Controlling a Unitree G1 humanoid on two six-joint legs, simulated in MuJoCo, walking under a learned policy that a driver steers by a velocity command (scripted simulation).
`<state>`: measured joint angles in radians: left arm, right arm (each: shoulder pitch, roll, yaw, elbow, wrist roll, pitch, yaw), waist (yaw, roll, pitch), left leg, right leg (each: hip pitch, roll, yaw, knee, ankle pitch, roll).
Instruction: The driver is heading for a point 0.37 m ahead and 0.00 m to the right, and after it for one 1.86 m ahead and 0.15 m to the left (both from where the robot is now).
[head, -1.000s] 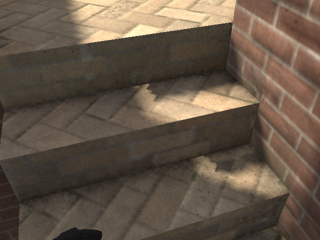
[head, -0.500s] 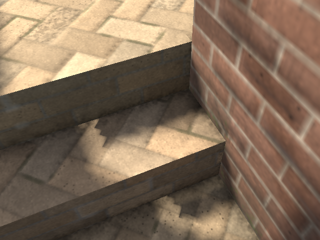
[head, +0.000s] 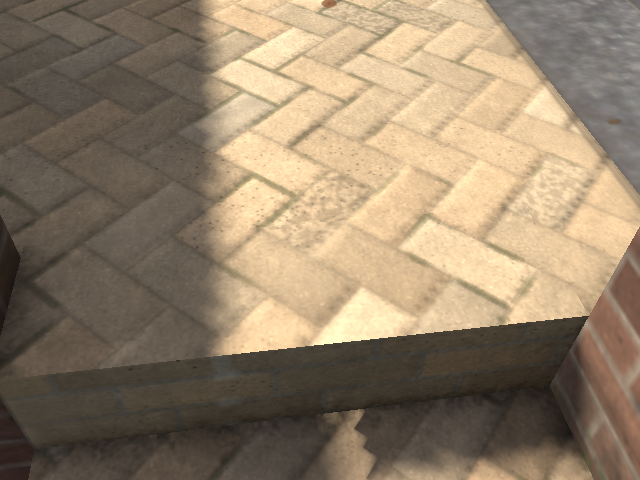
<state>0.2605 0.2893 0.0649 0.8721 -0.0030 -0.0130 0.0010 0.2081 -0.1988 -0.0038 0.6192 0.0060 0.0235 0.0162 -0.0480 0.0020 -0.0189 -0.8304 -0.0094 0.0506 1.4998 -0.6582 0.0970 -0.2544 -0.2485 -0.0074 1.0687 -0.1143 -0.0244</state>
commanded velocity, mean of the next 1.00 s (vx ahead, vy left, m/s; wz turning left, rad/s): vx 0.24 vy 0.01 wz -0.05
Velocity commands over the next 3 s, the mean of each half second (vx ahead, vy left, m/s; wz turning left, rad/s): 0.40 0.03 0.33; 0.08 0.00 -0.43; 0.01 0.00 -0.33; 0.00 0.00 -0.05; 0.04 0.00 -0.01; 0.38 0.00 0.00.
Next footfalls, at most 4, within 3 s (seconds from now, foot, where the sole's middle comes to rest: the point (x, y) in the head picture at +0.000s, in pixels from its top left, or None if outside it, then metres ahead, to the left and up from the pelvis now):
0.46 right None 0.42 0.03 -0.42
0.98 left None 0.38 0.33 -0.42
1.40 right None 0.42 0.00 -0.42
1.56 left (98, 434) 0.40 0.28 -0.23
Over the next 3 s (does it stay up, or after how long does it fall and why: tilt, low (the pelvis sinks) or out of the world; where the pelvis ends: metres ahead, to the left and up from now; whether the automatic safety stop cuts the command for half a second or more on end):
stays up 0.71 0.02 0.54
